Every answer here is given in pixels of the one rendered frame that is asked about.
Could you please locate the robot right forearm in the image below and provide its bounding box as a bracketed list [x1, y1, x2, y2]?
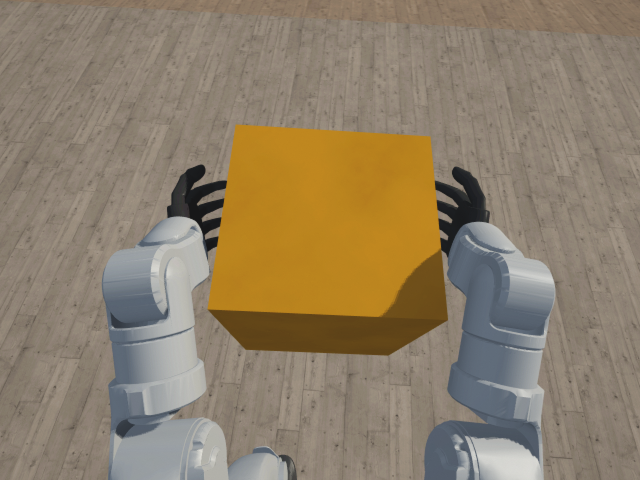
[447, 222, 555, 480]

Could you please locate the carton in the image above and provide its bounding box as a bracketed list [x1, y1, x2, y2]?
[208, 125, 448, 356]

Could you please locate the right robot hand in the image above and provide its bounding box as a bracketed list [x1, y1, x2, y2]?
[435, 167, 490, 257]

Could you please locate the robot left upper arm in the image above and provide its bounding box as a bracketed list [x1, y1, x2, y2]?
[110, 417, 229, 480]

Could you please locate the robot left shin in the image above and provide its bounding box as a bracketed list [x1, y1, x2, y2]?
[252, 446, 279, 458]

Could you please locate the robot right upper arm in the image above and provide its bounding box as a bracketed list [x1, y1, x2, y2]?
[424, 420, 543, 480]

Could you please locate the robot left forearm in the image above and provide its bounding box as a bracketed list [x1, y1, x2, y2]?
[102, 217, 210, 480]

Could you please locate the left robot hand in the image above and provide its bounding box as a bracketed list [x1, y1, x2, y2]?
[167, 164, 227, 252]

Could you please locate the robot left thigh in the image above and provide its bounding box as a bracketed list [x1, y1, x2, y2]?
[228, 453, 288, 480]

